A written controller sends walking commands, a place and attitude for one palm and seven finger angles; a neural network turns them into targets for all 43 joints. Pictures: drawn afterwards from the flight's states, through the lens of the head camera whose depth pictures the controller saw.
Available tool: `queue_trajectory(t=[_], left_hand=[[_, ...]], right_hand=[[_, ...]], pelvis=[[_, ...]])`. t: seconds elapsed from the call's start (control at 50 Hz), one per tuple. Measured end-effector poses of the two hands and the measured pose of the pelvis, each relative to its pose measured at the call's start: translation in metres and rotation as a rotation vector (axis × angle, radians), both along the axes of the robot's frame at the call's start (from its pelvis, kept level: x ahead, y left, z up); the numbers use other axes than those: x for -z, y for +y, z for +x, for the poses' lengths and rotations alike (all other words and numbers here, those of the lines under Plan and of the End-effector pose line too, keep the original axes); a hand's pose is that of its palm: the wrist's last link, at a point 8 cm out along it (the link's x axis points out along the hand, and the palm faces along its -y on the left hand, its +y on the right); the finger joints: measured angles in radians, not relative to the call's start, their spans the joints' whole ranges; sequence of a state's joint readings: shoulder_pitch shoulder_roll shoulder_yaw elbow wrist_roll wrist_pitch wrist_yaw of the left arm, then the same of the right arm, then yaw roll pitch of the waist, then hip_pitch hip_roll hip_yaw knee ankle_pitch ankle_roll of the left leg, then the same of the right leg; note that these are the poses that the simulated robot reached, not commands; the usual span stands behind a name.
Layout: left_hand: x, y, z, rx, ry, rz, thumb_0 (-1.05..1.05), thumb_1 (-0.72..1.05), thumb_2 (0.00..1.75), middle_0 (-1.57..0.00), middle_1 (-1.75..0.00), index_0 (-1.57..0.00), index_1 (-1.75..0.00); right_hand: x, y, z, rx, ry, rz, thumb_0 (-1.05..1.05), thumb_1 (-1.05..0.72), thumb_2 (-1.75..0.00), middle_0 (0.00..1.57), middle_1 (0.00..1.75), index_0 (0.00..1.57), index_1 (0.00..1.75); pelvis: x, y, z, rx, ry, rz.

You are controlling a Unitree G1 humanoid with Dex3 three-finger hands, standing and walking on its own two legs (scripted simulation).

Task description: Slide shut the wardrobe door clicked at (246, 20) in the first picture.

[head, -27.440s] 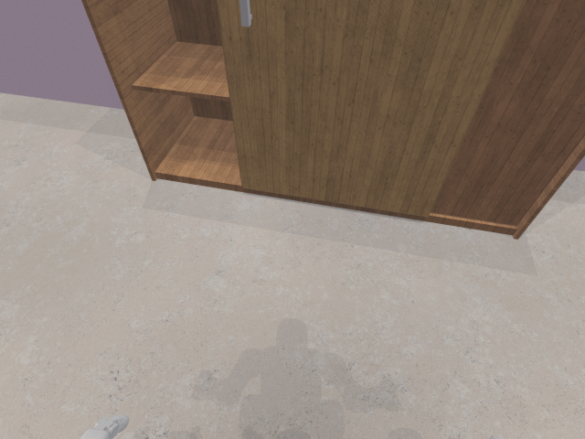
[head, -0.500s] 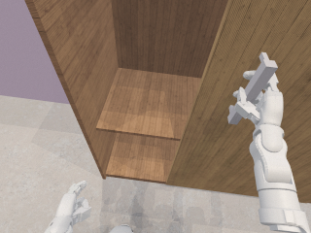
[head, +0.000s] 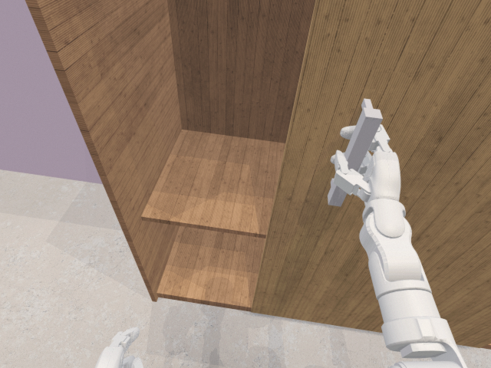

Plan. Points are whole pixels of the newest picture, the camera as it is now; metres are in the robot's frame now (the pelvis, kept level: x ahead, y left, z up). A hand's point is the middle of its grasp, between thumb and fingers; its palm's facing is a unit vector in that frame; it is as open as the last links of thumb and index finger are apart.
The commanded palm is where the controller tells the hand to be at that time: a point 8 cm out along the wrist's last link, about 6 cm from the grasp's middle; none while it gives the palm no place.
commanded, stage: stop walking and hold the door there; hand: right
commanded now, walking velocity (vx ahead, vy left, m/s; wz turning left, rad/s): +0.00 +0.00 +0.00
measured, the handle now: (349, 155) +0.44 -0.14 +0.15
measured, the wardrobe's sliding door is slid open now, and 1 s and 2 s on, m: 0.38 0.38 0.38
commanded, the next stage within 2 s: loosen the grip on the handle in 0.32 s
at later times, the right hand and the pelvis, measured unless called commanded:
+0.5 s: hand (346, 171) +0.39 -0.12 +0.15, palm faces +0.04 +0.99 -0.16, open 7.0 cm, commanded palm +0.34 -0.18 +0.15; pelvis +0.01 +0.00 +0.00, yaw -4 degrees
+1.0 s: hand (344, 171) +0.39 -0.12 +0.15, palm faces +0.09 +0.99 -0.10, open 14.2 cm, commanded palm +0.36 -0.17 +0.15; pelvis -0.01 +0.05 +0.00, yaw -7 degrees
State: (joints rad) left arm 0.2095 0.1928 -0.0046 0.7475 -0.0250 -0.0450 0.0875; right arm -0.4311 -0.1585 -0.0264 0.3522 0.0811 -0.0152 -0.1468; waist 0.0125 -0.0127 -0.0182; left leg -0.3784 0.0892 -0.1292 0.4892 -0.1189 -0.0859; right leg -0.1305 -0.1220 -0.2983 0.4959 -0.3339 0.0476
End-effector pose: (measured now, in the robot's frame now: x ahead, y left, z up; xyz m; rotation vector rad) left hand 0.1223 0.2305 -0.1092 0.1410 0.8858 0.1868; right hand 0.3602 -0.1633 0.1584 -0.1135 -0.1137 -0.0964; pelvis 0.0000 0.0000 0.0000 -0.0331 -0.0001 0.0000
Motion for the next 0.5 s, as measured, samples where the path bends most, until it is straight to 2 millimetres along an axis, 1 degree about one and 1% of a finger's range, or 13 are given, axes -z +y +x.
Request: queue_trajectory(t=[0.16, 0.32, 0.42, 0.46, 0.5], left_hand=[[0.000, -0.015, 0.023, 0.028, -0.013, -0.008, 0.01, 0.90, 0.90, -0.20, -0.30, -0.20, -0.30], [-0.004, -0.018, 0.044, 0.041, -0.029, -0.001, 0.01, 0.90, 0.90, -0.20, -0.30, -0.20, -0.30], [-0.007, -0.016, 0.050, 0.036, -0.034, 0.006, 0.01, 0.90, 0.90, -0.20, -0.30, -0.20, -0.30], [-0.010, -0.015, 0.048, 0.059, -0.054, 0.009, 0.01, 0.90, 0.90, -0.20, -0.30, -0.20, -0.30], [-0.018, -0.013, 0.044, 0.102, -0.072, -0.004, 0.01, 0.90, 0.90, -0.20, -0.30, -0.20, -0.30]], right_hand=[[0.001, -0.001, 0.001, -0.012, -0.008, 0.002, 0.00, -0.71, -0.75, 0.40, 1.36, 0.25, 1.38], [0.001, -0.001, 0.001, -0.022, -0.022, -0.001, -0.01, -0.70, -0.76, 0.41, 1.37, 0.24, 1.38], [0.002, -0.002, 0.002, -0.028, -0.029, -0.005, -0.01, -0.69, -0.76, 0.42, 1.37, 0.24, 1.38], [0.001, -0.007, 0.010, -0.058, -0.037, -0.067, -0.03, -0.63, -0.76, 0.42, 1.37, 0.25, 1.38], [-0.001, -0.011, 0.010, -0.070, -0.024, -0.054, -0.03, -0.55, -0.72, 0.46, 1.37, 0.28, 1.38]], pelvis=[[0.000, -0.008, 0.009, 0.008, 0.005, 0.003], [-0.001, -0.010, 0.016, 0.013, 0.016, 0.008], [-0.001, -0.011, 0.017, 0.013, 0.020, 0.010], [0.000, -0.006, 0.012, 0.019, 0.003, -0.004], [-0.001, 0.002, 0.006, 0.068, -0.005, -0.008]])
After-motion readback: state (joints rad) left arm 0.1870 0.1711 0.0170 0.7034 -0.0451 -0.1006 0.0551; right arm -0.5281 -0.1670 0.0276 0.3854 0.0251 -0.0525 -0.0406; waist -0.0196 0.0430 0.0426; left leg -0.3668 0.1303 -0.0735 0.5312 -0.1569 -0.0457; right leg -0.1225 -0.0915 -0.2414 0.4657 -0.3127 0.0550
